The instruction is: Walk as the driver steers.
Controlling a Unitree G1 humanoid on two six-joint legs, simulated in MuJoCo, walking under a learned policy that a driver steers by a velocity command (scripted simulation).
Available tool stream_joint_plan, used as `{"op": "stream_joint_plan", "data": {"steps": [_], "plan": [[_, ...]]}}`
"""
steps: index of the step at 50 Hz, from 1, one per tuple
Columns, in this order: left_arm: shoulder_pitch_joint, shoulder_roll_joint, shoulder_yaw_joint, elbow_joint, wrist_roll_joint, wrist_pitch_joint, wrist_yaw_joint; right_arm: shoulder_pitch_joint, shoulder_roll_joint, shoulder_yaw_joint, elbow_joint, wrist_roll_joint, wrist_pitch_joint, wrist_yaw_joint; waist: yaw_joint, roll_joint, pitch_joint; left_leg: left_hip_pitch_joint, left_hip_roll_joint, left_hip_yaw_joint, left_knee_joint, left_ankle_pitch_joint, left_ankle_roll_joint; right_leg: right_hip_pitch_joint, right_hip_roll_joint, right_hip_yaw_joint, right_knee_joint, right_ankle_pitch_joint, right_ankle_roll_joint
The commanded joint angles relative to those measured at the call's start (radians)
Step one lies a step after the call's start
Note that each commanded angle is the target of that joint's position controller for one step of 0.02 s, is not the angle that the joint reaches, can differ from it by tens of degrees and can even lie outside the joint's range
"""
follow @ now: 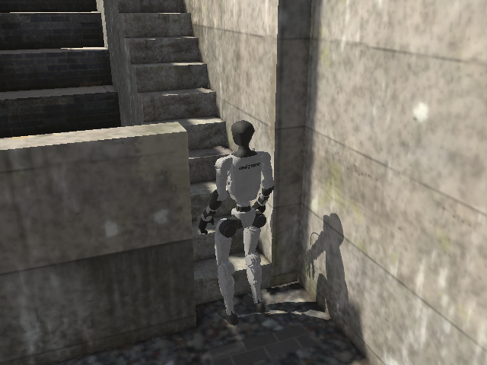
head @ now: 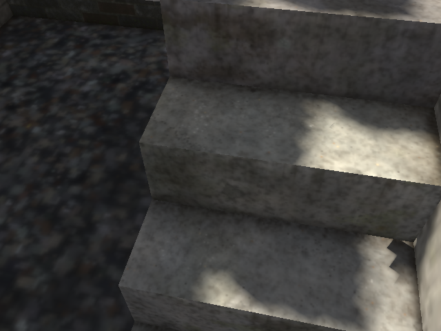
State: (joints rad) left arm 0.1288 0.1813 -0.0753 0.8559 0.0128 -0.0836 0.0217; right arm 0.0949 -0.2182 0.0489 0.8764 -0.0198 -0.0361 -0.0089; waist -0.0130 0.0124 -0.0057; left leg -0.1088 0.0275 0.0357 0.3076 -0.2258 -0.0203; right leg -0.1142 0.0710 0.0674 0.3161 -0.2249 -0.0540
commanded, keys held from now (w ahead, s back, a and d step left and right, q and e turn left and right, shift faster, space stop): w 0.44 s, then no key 0.56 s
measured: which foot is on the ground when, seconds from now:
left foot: down 0.00-1.00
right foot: down 0.00-1.00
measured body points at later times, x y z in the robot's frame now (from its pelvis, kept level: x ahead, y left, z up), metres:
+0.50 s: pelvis +0.00 +0.00 +0.00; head +0.02 -0.01 +0.45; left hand +0.15 +0.21 -0.12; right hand +0.15 -0.23 -0.12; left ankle -0.04 +0.13 -0.75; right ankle -0.04 -0.09 -0.75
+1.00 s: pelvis -0.01 +0.01 +0.00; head +0.01 +0.00 +0.45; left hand +0.09 +0.23 -0.14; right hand +0.07 -0.23 -0.15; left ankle -0.04 +0.13 -0.75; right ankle -0.04 -0.09 -0.75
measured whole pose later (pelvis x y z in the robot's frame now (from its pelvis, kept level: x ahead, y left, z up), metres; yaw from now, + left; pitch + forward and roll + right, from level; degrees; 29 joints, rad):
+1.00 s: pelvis -0.01 +0.01 +0.00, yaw +0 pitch +1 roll +0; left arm 0.19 0.17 -0.05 0.90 0.00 -0.05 0.03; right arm 0.19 -0.21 0.03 0.93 -0.02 0.00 -0.01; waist -0.02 0.02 0.02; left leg -0.15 0.02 0.04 0.39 -0.26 -0.01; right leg -0.15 0.06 0.07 0.39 -0.25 -0.04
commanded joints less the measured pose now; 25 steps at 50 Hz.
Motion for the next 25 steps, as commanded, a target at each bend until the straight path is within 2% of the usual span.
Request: {"op": "stream_joint_plan", "data": {"steps": [1,4,6,15,20,21,22,25], "plan": [[-0.036,0.082,0.018,-0.062,0.001,-0.013,0.004,-0.042,-0.097,-0.023,-0.063,0.004,-0.014,-0.003,-0.002,-0.021,-0.085,0.04,0.116,-0.088,-0.009,0.259,0.035,0.025,-0.182,0.13,-0.015,0.384,-0.021],[-0.039,0.094,0.021,-0.059,-0.001,-0.013,0.0,-0.045,-0.084,-0.019,-0.065,0.0,-0.014,-0.002,-0.002,-0.01,-0.082,0.034,0.116,-0.087,-0.006,0.259,0.031,0.026,-0.182,0.131,-0.011,0.387,-0.02],[-0.042,0.085,0.019,-0.061,0.0,-0.013,0.001,-0.041,-0.092,-0.022,-0.065,0.004,-0.014,-0.002,-0.004,-0.017,-0.087,0.036,0.115,-0.087,-0.008,0.255,0.034,0.028,-0.183,0.13,-0.014,0.39,-0.02],[-0.041,0.085,0.018,-0.057,0.0,-0.013,0.001,-0.039,-0.093,-0.02,-0.066,0.0,-0.014,-0.002,0.0,-0.032,-0.085,0.038,0.119,-0.089,-0.006,0.266,0.033,0.024,-0.179,0.126,-0.011,0.377,-0.02],[-0.043,0.085,0.017,-0.058,0.0,-0.012,0.004,-0.04,-0.097,-0.023,-0.067,0.003,-0.014,-0.003,-0.001,-0.019,-0.086,0.042,0.117,-0.087,-0.009,0.267,0.035,0.023,-0.181,0.128,-0.014,0.378,-0.021],[-0.042,0.091,0.018,-0.056,-0.001,-0.013,0.003,-0.042,-0.09,-0.02,-0.066,0.0,-0.014,-0.003,0.0,-0.019,-0.081,0.041,0.119,-0.088,-0.007,0.27,0.033,0.02,-0.179,0.127,-0.01,0.374,-0.02],[-0.045,0.09,0.019,-0.058,-0.001,-0.012,0.002,-0.039,-0.093,-0.023,-0.068,0.004,-0.014,-0.003,-0.003,-0.006,-0.084,0.039,0.116,-0.085,-0.009,0.266,0.033,0.024,-0.182,0.13,-0.013,0.384,-0.019],[-0.024,0.092,0.021,-0.046,-0.002,-0.011,0.002,-0.012,-0.098,-0.023,-0.054,0.002,-0.011,-0.004,-0.003,-0.019,-0.082,0.045,0.117,-0.082,0.012,0.28,0.031,0.019,-0.181,0.121,0.006,0.411,-0.019]]}}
